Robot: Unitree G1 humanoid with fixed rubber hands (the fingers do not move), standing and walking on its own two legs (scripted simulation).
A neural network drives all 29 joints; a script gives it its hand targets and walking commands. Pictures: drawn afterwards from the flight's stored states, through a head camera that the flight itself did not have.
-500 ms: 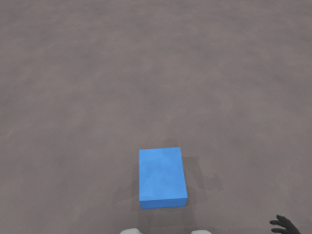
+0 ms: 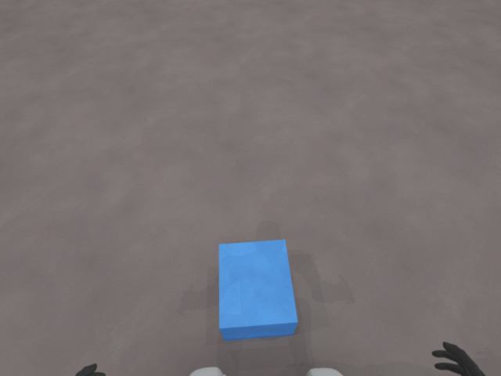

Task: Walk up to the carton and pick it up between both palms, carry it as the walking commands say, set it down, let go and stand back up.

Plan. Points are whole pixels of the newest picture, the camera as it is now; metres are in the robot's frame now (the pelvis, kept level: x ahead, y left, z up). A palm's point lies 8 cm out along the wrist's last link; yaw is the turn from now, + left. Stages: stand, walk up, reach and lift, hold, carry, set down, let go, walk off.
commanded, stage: walk up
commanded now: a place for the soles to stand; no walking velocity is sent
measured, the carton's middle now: (255, 289) +0.47 +0.02 -0.65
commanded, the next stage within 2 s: reach and lift in 1.28 s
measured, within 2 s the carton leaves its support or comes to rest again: neither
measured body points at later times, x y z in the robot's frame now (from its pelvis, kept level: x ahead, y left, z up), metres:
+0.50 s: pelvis -0.02 -0.01 +0.00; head +0.00 -0.01 +0.45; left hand +0.09 +0.31 -0.10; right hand +0.09 -0.33 -0.10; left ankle +0.01 +0.14 -0.71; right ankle +0.00 -0.15 -0.71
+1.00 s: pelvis -0.03 -0.01 +0.01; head +0.00 -0.02 +0.46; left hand +0.09 +0.30 -0.10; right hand +0.07 -0.34 -0.10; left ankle +0.01 +0.14 -0.71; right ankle +0.00 -0.15 -0.71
